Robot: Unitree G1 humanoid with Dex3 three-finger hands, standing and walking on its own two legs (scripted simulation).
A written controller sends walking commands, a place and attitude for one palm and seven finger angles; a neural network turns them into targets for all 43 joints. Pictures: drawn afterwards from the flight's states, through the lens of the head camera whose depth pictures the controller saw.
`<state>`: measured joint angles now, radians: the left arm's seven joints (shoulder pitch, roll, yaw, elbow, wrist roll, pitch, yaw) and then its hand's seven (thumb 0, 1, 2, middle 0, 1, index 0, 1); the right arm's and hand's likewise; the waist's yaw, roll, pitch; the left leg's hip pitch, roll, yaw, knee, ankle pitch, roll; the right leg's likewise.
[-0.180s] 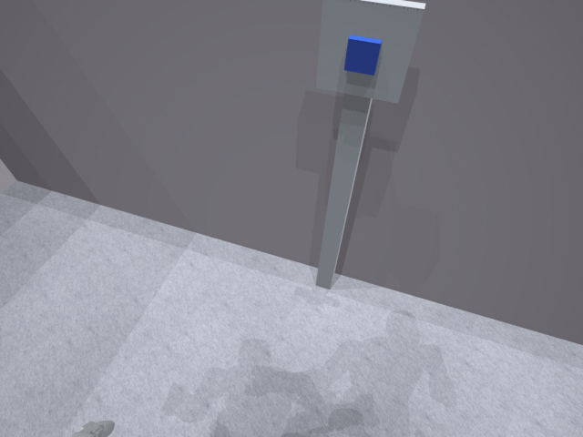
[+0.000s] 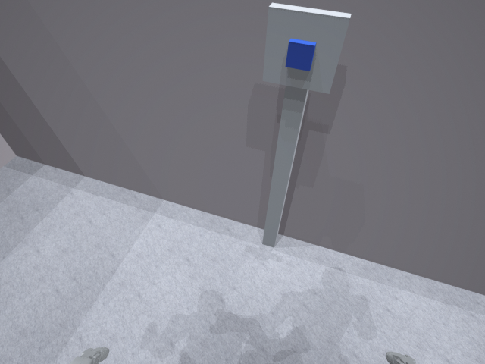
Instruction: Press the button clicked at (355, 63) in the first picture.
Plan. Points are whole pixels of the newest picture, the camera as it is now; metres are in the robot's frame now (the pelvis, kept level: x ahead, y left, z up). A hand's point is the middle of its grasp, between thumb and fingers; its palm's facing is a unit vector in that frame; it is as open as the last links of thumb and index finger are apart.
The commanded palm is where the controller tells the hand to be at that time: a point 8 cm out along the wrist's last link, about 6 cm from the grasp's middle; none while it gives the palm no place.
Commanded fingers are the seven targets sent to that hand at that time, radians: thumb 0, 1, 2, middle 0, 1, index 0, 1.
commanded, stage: stand and wait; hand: left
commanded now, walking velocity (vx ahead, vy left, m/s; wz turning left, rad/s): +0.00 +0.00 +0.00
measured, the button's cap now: (300, 54) +0.74 -0.09 +0.17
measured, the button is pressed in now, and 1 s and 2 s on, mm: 0 0 0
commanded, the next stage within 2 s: look at it before walking up in 0.64 s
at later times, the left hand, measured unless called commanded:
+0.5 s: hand out of the picture +0.06 +0.23 -0.15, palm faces -0.03 -0.94 -0.35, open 7.4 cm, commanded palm none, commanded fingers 0.00 0.90 0.90 -0.20 -0.30 -0.20 -0.30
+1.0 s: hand out of the picture +0.06 +0.21 -0.15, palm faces -0.04 -0.94 -0.33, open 7.4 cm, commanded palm none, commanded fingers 0.00 0.90 0.90 -0.20 -0.30 -0.20 -0.30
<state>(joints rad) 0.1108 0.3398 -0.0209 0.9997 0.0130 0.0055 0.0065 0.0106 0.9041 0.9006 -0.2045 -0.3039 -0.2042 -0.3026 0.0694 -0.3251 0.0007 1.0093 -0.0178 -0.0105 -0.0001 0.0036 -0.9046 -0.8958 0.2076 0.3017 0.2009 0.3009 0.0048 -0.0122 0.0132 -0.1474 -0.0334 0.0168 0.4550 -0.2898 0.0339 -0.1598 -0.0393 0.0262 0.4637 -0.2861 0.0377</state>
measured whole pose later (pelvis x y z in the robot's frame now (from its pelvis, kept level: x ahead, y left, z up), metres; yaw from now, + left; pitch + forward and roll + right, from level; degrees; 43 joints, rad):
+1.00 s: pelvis -0.02 -0.03 +0.01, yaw -1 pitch -2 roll +0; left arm 0.14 0.33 -0.01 1.08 0.01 -0.01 0.00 0.01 0.90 0.90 -0.21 -0.30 -0.20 -0.30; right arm 0.12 -0.33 0.00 1.12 -0.01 -0.01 0.00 0.00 -0.91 -0.90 0.21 0.30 0.20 0.30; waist 0.00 0.00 0.03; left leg -0.12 0.01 0.01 0.36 -0.20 -0.01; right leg -0.15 0.01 0.02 0.38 -0.20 0.00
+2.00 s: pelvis -0.04 -0.01 -0.01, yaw -9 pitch +0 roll +0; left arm 0.22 0.19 0.02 0.96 0.02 0.05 0.01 0.01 0.90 0.90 -0.21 -0.30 -0.20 -0.30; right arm 0.24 -0.20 -0.05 1.04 -0.01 0.02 -0.02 0.00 -0.91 -0.90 0.20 0.30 0.20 0.30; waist -0.02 -0.02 0.05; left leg -0.28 0.04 0.12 0.59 -0.32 0.01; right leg -0.34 0.06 0.15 0.59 -0.25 0.01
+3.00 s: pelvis +0.19 -0.09 +0.00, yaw -17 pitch +0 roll +1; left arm 0.21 0.18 0.06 1.04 0.03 -0.01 0.00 0.01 0.93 0.90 -0.20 -0.30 -0.20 -0.30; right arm 0.36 -0.11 -0.05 1.13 -0.03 -0.03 -0.02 0.00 -0.92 -0.90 0.20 0.30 0.20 0.30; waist -0.04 -0.01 0.04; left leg -0.12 0.06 0.18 0.43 -0.30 -0.01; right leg -0.42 -0.10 -0.10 0.67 -0.24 0.02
